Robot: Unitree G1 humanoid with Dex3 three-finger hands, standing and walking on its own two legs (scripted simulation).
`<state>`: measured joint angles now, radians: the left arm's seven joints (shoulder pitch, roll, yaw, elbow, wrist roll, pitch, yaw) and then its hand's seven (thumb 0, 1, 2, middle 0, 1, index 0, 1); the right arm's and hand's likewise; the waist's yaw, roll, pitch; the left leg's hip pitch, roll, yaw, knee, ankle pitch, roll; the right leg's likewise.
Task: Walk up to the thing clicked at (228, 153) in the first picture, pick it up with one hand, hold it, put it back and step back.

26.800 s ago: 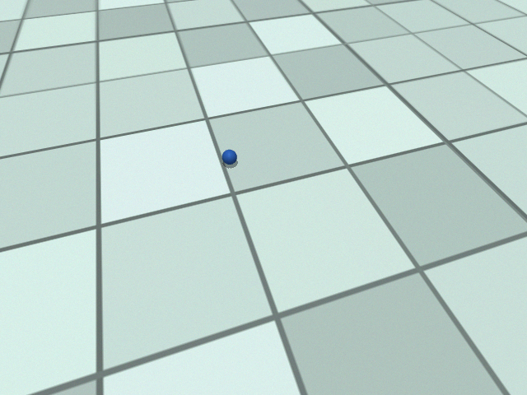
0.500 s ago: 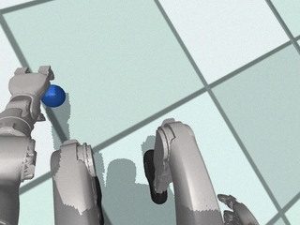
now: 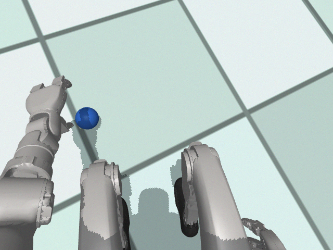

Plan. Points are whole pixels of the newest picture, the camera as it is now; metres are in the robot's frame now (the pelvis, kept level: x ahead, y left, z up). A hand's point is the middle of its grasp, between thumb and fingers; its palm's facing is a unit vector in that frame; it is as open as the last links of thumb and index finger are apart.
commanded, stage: home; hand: left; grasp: from above
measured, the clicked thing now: (87, 118) +0.50 +0.20 -0.36
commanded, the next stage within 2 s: none
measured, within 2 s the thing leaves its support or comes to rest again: neither
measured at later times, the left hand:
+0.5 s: hand (33, 179) +0.28 +0.19 +0.07, palm faces -0.12 -0.87 -0.47, open 7.5 cm
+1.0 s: hand out of the picture +0.24 +0.19 +0.26, palm faces +0.14 -0.97 -0.21, open 7.4 cm
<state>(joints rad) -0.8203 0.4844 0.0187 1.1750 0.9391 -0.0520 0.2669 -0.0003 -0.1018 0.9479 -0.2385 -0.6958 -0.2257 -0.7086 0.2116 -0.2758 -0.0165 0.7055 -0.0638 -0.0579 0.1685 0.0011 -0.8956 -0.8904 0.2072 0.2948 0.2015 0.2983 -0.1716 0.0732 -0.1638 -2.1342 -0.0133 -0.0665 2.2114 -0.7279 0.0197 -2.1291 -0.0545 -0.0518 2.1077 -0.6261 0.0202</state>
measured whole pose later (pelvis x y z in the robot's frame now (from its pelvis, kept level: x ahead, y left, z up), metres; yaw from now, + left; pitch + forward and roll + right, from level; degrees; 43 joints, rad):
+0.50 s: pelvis +0.01 -0.01 +0.17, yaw +3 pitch +26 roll -3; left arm -0.05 0.29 -0.05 0.37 0.21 0.19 0.13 0.01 0.87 0.90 -0.21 -0.31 -0.21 -0.31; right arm 0.07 -0.23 0.00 0.59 0.04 -0.08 -0.04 0.01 -0.90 -0.89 0.21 0.29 0.20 0.30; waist -0.06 0.03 -0.20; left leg -1.47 0.00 -0.06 1.64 -0.63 0.00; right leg -1.47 -0.04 -0.06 1.57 -0.55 0.00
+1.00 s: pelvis +0.08 +0.00 +0.31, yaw +4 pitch +13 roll -3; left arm 0.48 0.23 0.03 -0.12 -0.08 0.45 0.07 0.01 0.90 0.89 -0.20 -0.30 -0.20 -0.30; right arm 0.31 -0.22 0.05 0.50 0.04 -0.18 -0.18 0.01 -0.90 -0.89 0.21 0.29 0.20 0.30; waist -0.05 0.05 -0.18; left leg -0.74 0.02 -0.05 1.04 -0.52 0.00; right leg -0.73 -0.01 -0.08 0.95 -0.44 0.01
